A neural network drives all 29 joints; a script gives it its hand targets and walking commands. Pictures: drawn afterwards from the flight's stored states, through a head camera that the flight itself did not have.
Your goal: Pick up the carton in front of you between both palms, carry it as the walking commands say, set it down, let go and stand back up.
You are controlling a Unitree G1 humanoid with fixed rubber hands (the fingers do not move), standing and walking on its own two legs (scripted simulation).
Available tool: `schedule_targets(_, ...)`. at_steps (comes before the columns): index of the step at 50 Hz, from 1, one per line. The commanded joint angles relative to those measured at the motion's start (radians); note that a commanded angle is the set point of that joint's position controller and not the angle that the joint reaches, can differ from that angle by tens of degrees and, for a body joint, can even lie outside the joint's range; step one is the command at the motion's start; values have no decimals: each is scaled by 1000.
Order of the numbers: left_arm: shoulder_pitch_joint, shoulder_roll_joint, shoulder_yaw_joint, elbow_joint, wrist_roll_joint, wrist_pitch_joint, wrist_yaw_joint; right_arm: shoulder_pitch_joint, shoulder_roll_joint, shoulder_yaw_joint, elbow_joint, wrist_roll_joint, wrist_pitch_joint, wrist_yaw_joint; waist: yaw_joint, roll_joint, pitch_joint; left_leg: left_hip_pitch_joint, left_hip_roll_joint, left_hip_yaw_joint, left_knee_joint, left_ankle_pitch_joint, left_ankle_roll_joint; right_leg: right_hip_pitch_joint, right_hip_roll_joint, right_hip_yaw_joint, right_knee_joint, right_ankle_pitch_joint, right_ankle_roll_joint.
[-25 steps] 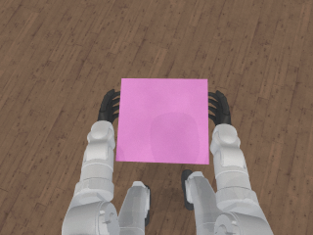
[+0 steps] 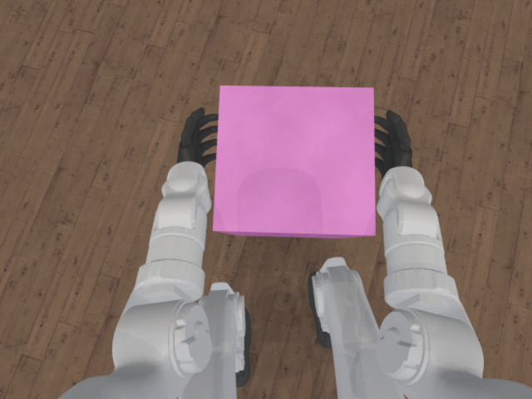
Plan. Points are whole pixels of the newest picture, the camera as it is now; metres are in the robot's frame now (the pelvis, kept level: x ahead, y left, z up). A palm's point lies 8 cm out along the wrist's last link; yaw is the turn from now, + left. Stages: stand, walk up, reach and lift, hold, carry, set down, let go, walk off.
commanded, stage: set down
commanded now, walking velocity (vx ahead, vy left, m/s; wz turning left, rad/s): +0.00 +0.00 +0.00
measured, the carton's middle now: (290, 177) +0.44 -0.07 -0.16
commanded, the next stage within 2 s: none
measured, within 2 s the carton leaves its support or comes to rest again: rests again in 1.82 s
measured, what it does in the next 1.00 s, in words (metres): lowers itself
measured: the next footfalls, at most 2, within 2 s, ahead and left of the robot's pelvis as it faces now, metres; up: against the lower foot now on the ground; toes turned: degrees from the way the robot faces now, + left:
none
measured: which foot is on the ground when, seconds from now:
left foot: down 0.00-1.00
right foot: down 0.00-1.00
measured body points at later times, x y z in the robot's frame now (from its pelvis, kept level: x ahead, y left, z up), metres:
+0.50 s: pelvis -0.03 -0.01 -0.11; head +0.29 -0.04 +0.20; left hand +0.51 +0.05 -0.25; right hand +0.44 -0.25 -0.25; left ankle +0.05 +0.11 -0.53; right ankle +0.11 -0.14 -0.53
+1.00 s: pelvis -0.03 +0.00 -0.17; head +0.32 -0.02 +0.10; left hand +0.52 +0.03 -0.35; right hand +0.46 -0.27 -0.33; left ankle +0.05 +0.11 -0.53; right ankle +0.11 -0.14 -0.53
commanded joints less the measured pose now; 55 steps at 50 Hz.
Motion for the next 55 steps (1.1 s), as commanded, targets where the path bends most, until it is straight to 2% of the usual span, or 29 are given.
schedule_targets(1,-573,-904,-500,-2,-105,-36,-173,-573,827,537,45,108,-8,212,-50,11,-887,247,-138,5,-154,242,-29,643,166,-93,1,266,-7)
schedule_targets(10,-693,-856,-512,10,-131,-31,-157,-688,783,534,38,142,-2,204,-72,8,-944,114,-146,34,-14,208,-25,563,159,-105,124,277,8)
schedule_targets(22,-858,-777,-472,87,-140,-25,-165,-863,712,491,65,158,4,201,-96,4,-912,-64,-139,63,146,114,-11,470,138,-118,262,234,20)
schedule_targets(32,-984,-700,-498,131,-195,-38,-170,-990,623,482,91,201,-17,208,-129,20,-873,-145,-122,68,269,96,-7,412,111,-124,379,232,17)
schedule_targets(37,-1032,-645,-497,124,-203,-66,-161,-960,674,461,174,250,-26,222,-92,39,-826,-176,-113,76,310,121,-2,372,111,-112,432,272,18)
schedule_targets(43,-1035,-665,-514,90,-200,-76,-147,-997,713,489,165,321,-31,246,-65,61,-846,-118,-109,72,347,206,8,297,117,-118,478,335,22)
schedule_targets(47,-1028,-667,-523,95,-203,-85,-144,-970,683,461,205,313,-39,249,-81,85,-783,-141,-109,64,362,211,4,259,116,-116,492,340,18)
schedule_targets(51,-1038,-656,-524,118,-212,-95,-141,-959,649,419,249,294,-53,245,-106,103,-721,-150,-108,50,364,192,1,206,110,-121,499,307,13)
schedule_targets(55,-1041,-630,-509,150,-212,-102,-138,-960,617,381,284,276,-63,246,-117,116,-664,-157,-106,38,361,169,2,157,105,-125,504,268,8)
